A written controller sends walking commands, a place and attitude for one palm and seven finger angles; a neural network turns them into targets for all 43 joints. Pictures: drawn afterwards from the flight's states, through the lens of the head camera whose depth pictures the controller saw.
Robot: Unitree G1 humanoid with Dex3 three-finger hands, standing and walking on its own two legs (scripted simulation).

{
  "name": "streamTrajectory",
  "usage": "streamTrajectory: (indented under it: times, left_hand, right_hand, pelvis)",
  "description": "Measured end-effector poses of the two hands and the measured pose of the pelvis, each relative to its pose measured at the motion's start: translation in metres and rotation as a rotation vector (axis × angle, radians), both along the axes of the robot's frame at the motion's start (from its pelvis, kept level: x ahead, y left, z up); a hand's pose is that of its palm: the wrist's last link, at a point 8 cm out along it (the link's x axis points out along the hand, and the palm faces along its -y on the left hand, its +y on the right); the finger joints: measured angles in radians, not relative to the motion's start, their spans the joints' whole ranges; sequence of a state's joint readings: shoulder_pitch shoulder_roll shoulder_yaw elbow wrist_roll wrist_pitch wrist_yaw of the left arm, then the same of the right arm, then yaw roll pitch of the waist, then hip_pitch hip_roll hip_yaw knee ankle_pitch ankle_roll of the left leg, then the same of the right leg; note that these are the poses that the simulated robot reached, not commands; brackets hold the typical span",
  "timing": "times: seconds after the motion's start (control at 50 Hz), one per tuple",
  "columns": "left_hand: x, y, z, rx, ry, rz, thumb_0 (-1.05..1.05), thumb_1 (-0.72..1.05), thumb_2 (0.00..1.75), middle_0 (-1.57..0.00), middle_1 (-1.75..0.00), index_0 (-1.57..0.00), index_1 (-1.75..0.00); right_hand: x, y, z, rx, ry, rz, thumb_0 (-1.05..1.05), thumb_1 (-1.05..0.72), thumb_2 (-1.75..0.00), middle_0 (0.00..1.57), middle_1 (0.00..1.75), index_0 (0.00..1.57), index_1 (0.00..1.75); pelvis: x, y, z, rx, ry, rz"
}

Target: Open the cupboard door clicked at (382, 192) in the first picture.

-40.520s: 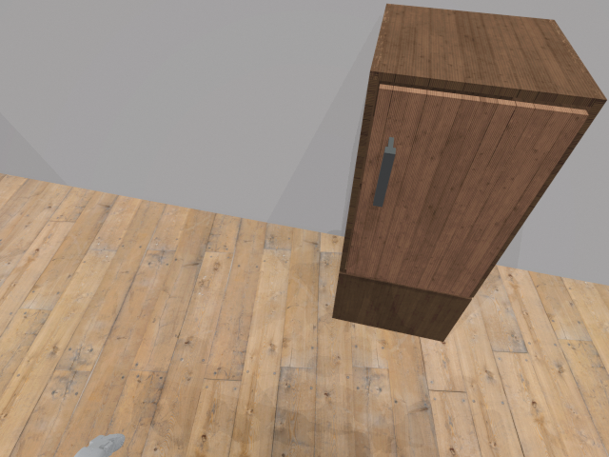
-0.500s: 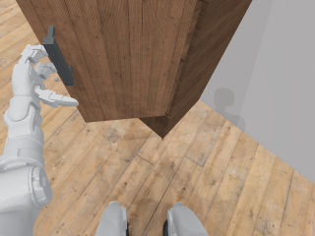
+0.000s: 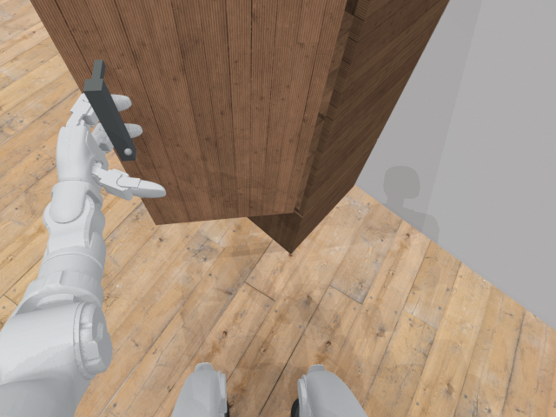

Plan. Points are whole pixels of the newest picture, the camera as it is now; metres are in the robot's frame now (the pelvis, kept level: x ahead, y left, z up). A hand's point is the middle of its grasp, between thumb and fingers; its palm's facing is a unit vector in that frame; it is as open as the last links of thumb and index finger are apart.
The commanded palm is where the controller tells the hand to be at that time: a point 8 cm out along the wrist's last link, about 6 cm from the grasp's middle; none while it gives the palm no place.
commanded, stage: slide the fingers in behind the handle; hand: left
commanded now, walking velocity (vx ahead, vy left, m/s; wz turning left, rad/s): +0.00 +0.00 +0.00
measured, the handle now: (114, 114) +0.54 +0.22 +0.07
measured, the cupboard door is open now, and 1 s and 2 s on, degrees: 49 50 77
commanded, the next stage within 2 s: close the thumb around the handle in 0.52 s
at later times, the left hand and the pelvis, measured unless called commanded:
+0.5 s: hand (132, 151) +0.48 +0.19 +0.06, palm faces +0.10 -1.00 -0.01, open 14.1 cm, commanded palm +0.46 +0.22 +0.06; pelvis +0.00 +0.00 +0.00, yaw +0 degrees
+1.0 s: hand (133, 150) +0.48 +0.19 +0.06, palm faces +0.11 -0.99 -0.01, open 10.1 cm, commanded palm +0.45 +0.22 +0.06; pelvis +0.00 +0.00 +0.00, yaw +0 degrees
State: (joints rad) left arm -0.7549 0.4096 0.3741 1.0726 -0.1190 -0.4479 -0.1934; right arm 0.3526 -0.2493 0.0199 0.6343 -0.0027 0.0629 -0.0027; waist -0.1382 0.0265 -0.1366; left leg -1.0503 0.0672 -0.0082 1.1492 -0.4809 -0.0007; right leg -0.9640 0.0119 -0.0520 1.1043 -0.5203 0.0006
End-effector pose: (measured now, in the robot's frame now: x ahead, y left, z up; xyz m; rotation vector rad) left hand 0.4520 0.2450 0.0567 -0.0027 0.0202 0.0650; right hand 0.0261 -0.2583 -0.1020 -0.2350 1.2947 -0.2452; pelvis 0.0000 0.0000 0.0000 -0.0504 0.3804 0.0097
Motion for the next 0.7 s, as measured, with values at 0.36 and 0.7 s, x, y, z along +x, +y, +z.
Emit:
streamTrajectory:
  times: [0.36, 0.7]
  left_hand:
    - [0.0, -0.0055, -0.0007, 0.015, -0.009, 0.029, -0.02, -0.5, 0.3, -0.29, -1.19, -0.27, -1.2]
    - [0.0036, -0.0062, -0.0009, 0.012, -0.013, 0.027, -0.02, -0.48, 0.31, -0.29, -1.2, -0.28, -1.2]
  right_hand:
    - [-0.0064, 0.0025, -0.0041, 0.007, 0.016, 0.011, 0.0, -0.91, -0.9, 0.2, 0.3, 0.2, 0.3]
    - [-0.0052, 0.0013, -0.0021, 0.0, 0.024, 0.008, 0.0, -0.91, -0.9, 0.2, 0.3, 0.2, 0.3]
  pelvis:
    - [-0.0049, 0.0016, -0.0023, 0.0, 0.001, 0.007]
    - [-0.0022, 0.0019, -0.0015, -0.001, 0.007, 0.007]
